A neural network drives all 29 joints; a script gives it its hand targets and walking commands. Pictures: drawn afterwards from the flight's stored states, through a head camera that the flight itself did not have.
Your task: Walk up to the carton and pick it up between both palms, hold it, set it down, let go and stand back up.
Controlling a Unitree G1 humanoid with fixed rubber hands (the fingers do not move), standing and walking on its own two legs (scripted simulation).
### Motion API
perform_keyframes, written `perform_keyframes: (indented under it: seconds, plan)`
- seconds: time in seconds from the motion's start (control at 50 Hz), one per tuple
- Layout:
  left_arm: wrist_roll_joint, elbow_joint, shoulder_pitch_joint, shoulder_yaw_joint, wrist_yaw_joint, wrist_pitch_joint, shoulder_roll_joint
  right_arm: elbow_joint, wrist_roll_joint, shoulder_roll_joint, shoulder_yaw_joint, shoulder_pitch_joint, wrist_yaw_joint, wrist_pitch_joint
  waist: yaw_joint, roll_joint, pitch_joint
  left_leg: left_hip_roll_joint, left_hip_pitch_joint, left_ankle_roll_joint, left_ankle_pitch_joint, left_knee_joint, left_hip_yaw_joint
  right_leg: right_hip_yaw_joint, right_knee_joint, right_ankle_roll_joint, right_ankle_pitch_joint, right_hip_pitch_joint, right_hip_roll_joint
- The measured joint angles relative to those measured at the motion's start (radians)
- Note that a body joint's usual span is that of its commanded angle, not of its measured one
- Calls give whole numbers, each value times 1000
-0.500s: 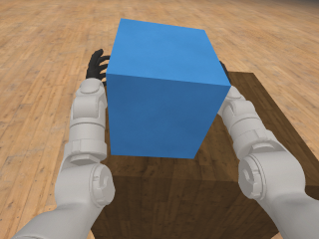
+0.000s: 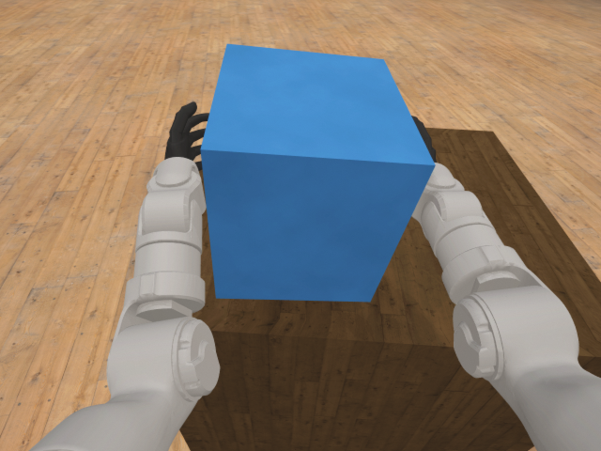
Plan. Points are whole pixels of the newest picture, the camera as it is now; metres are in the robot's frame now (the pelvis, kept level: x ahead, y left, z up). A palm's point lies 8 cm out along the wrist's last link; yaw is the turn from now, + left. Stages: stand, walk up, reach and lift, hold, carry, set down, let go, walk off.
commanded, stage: set down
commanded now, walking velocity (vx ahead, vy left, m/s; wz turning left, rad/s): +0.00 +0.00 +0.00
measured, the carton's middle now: (301, 177) +0.43 +0.02 +0.18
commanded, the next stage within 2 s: none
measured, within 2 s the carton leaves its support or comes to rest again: rests again in 1.84 s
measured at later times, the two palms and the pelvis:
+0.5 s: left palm (192, 183) +0.41 +0.17 +0.18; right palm (415, 186) +0.42 -0.14 +0.17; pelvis -0.01 -0.01 +0.00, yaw -1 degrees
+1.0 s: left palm (201, 198) +0.42 +0.16 +0.15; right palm (410, 200) +0.43 -0.15 +0.14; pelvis +0.00 -0.01 +0.00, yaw -2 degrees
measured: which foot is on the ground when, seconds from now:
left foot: down 0.00-1.00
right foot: down 0.00-1.00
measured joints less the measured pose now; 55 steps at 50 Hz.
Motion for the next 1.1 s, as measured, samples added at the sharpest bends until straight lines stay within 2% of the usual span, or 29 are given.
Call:
perform_keyframes:
  seconds: [0.26,0.5,1.1]
  plan:
    - [-10,78,-5,-13,22,-69,-5,63,-72,11,-84,11,30,-72,26,-6,-4,11,-46,-7,16,-6,3,4,-6,-8,18,-49,10]
    - [-5,138,-24,8,38,-120,-19,103,-140,3,-143,-5,58,-101,50,1,-22,16,-88,-9,29,-20,13,13,-3,-10,27,-102,14]
    - [32,131,29,44,52,-206,-81,95,-268,7,-231,46,122,-178,89,20,-34,23,-164,-13,32,-30,29,29,3,-14,27,-192,19]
